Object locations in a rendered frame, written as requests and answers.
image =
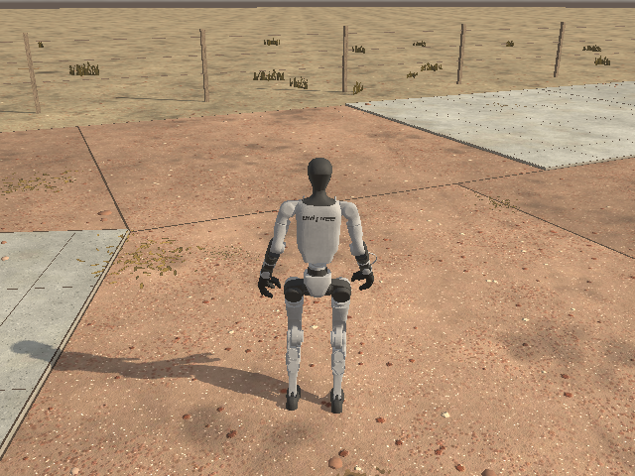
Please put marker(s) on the robot right hand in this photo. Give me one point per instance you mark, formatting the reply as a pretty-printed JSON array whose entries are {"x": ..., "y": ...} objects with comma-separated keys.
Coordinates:
[{"x": 359, "y": 276}]

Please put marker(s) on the robot left hand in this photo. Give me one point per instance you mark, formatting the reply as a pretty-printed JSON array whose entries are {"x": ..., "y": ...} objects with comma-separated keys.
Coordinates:
[{"x": 268, "y": 283}]

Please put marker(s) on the left robot upper arm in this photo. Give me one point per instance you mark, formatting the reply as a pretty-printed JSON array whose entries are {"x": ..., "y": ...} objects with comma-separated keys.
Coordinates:
[{"x": 287, "y": 209}]

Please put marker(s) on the right robot upper arm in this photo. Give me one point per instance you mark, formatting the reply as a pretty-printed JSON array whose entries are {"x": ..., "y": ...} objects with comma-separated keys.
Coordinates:
[{"x": 350, "y": 212}]

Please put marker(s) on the right robot forearm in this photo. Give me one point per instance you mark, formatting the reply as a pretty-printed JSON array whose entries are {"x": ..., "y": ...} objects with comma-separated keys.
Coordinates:
[{"x": 364, "y": 262}]

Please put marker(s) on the left robot forearm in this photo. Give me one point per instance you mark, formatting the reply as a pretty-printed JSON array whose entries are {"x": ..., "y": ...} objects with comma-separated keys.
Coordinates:
[{"x": 269, "y": 262}]

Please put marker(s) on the right robot thigh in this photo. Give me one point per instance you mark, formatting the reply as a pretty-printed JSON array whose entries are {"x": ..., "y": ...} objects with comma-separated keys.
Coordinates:
[{"x": 340, "y": 301}]

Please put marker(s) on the robot torso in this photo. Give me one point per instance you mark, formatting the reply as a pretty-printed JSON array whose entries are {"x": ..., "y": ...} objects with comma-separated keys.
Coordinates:
[{"x": 318, "y": 230}]

